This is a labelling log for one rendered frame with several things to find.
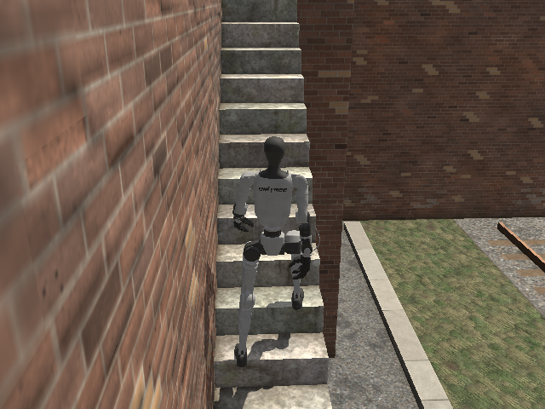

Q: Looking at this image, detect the robot right upper arm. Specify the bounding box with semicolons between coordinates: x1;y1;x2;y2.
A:
291;174;308;223

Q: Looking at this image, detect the robot left upper arm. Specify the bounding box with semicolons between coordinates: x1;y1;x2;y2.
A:
234;171;256;215

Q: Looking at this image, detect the robot right forearm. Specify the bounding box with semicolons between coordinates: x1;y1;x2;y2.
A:
298;212;313;257

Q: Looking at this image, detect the right robot hand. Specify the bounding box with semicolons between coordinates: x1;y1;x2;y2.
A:
289;255;311;279

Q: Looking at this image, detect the robot left thigh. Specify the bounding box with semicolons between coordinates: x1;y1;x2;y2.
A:
241;239;261;309

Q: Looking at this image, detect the robot left forearm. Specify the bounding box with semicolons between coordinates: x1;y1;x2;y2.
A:
232;203;244;223

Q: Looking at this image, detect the robot left shin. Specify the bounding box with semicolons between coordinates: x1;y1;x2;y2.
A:
238;293;252;354

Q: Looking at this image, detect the left robot hand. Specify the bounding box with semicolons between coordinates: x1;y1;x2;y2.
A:
234;217;254;232

